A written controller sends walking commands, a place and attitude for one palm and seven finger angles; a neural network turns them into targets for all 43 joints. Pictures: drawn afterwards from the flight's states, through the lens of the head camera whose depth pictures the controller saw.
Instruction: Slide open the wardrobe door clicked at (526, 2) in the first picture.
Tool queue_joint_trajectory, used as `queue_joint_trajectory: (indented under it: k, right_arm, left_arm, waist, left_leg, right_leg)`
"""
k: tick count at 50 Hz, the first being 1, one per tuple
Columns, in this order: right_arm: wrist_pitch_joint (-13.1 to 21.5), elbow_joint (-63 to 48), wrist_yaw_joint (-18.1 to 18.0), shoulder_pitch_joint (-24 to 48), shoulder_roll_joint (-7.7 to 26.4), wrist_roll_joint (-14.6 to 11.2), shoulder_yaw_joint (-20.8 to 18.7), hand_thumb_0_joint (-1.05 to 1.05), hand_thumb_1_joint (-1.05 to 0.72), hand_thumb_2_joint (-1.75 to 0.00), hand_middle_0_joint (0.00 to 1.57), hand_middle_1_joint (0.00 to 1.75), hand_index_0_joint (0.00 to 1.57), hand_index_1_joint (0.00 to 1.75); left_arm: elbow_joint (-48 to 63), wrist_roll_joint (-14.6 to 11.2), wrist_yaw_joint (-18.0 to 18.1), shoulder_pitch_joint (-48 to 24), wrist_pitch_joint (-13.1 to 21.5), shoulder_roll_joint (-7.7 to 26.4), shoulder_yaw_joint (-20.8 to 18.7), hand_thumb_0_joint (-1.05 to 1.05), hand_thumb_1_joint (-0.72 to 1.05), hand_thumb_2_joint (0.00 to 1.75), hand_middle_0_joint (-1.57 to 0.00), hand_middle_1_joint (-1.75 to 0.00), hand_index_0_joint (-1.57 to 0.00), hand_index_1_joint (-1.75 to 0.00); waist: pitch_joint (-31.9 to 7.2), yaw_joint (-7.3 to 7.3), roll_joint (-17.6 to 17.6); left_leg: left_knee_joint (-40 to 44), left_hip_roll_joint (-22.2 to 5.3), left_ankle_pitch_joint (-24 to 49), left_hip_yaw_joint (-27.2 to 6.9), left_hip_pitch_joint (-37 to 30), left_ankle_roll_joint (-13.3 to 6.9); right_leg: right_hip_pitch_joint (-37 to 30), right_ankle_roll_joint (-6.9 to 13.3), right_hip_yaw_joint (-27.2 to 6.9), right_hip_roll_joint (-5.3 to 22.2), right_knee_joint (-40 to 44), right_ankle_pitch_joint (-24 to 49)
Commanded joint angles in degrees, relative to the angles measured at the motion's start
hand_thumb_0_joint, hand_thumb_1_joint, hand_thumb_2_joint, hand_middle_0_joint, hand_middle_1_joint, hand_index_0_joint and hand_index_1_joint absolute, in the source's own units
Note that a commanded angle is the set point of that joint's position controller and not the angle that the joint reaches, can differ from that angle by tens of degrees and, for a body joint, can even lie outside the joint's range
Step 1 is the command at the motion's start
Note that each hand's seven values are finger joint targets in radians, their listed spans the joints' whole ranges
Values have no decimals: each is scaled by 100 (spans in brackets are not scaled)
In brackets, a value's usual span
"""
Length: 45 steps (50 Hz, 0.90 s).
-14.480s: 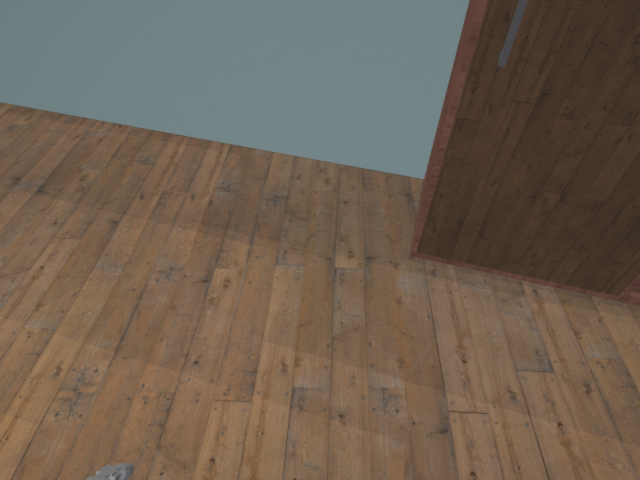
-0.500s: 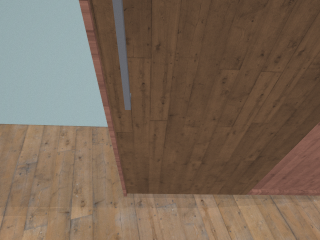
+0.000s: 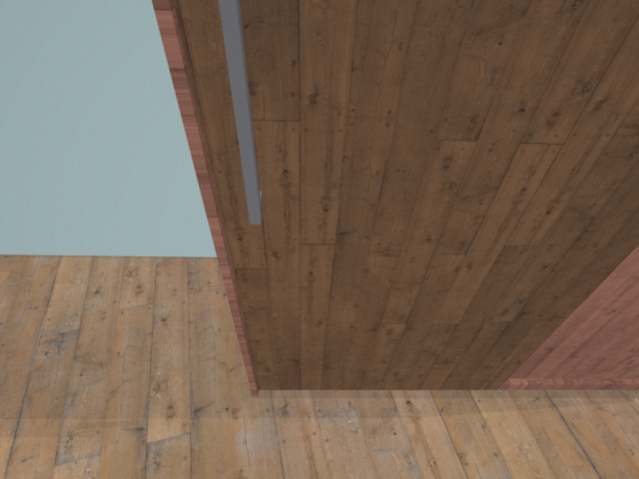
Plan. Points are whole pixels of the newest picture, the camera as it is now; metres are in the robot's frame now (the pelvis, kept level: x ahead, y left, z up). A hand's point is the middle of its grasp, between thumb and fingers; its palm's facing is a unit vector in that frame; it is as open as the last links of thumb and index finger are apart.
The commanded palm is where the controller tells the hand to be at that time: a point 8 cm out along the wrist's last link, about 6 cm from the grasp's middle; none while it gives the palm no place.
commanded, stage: look again from close up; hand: left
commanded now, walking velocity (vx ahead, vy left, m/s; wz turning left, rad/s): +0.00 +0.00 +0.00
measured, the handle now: (246, 116) +0.47 +0.13 +0.23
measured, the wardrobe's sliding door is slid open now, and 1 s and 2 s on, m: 0.00 0.00 0.00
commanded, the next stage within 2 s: raise the hand with hooked fingers in 0.80 s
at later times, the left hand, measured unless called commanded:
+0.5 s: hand out of the picture -0.03 +0.15 -0.18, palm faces +0.02 -0.99 -0.15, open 7.4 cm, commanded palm none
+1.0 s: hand out of the picture +0.07 +0.19 -0.12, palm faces +0.21 -0.95 -0.24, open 7.3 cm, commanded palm +0.10 +0.22 -0.05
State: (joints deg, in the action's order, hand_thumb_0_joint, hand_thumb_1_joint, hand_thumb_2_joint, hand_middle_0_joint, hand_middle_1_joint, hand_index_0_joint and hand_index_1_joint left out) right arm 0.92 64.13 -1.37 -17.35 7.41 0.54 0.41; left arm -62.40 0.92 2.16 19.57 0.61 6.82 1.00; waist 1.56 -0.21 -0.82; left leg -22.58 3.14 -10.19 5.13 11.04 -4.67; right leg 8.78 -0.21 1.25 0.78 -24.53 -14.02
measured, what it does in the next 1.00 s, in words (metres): stands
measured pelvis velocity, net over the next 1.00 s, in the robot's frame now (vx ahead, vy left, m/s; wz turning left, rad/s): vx -0.01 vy -0.01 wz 0.01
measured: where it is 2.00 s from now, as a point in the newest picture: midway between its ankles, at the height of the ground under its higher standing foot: outside the picture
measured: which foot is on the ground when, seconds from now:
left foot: down 0.00-1.00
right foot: down 0.00-1.00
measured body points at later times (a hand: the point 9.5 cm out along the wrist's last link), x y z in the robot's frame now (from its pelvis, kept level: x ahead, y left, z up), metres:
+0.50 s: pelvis +0.00 +0.00 +0.00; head +0.00 +0.01 +0.45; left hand -0.03 +0.20 -0.16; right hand -0.01 -0.22 -0.16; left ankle +0.03 +0.06 -0.74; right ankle -0.01 -0.12 -0.74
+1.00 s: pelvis -0.01 -0.01 +0.00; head +0.00 -0.01 +0.45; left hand +0.06 +0.24 -0.10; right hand +0.03 -0.24 -0.15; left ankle +0.03 +0.06 -0.74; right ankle -0.01 -0.12 -0.74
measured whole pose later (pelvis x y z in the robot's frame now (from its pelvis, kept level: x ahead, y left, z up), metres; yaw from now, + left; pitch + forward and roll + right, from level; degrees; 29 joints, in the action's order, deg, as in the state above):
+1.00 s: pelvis -0.01 -0.01 +0.00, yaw +1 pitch -2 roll +0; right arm 8.9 55.2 -3.4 -20.1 10.3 -0.4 1.6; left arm -26.4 -4.1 5.9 27.4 -1.9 10.7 -1.2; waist 2.3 -1.2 -0.3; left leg -25.3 3.1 -11.0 4.5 12.7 -3.7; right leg 10.6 0.7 2.0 0.8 -28.0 -15.4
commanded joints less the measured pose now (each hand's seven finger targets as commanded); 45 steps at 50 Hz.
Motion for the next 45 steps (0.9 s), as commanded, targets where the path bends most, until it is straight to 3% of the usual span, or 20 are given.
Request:
queue_joint_trajectory:
  k: [1, 18, 25, 31, 44, 45]
  right_arm:
    - [76, -157, -42, -322, 552, -1, -86, 0, -90, -90, 20, 30, 20, 30]
    - [82, -120, -36, -320, 576, -1, -81, 0, -90, -90, 20, 30, 20, 30]
    - [67, -130, -29, -302, 631, 8, -100, 0, -90, -90, 20, 30, 20, 30]
    - [78, -143, -26, -297, 623, 5, -118, 0, -90, -90, 20, 30, 20, 30]
    - [92, -119, -25, -199, 716, 8, -105, 0, -90, -90, 20, 30, 20, 30]
    - [121, -533, 25, 340, 837, -25, -65, 0, -90, -90, 20, 30, 20, 30]
  left_arm:
    - [96, 10, 40, 518, 75, 447, -97, 0, 90, 90, -20, -30, -20, -30]
    - [61, -2, 35, 548, 95, 478, -80, 0, 90, 90, -20, -30, -20, -30]
    - [74, 6, 25, 535, 81, 493, -95, 0, 90, 90, -20, -30, -20, -30]
    - [97, 18, 27, 512, 109, 533, -108, 0, 90, 90, -20, -30, -20, -30]
    - [109, 0, 15, 364, 118, 657, -115, 0, 90, 90, -20, -30, -20, -30]
    - [-55, 99, 218, 568, 194, 681, -54, 0, 90, 90, -20, -30, -20, -30]
  waist:
    - [392, 1, 2]
    - [348, 15, 61]
    - [476, 0, 124]
    - [299, 0, -81]
    - [359, 15, 69]
    - [427, -142, 156]
  left_leg:
    - [722, -937, -343, -1028, 180, 186]
    - [710, -924, -328, -1000, 119, 210]
    - [883, -965, -782, -1116, 270, 210]
    - [736, -949, -423, -1040, 144, 194]
    - [732, -940, -340, -1028, 78, 223]
    - [-358, -969, 415, -716, 328, 357]
  right_leg:
    - [336, 236, -494, 478, 459, 337]
    - [383, 242, -532, 498, 500, 278]
    - [446, 234, -494, 463, 481, 92]
    - [363, 244, -529, 487, 509, 279]
    - [427, 250, -566, 501, 542, 214]
    - [537, 195, -564, 628, 499, 798]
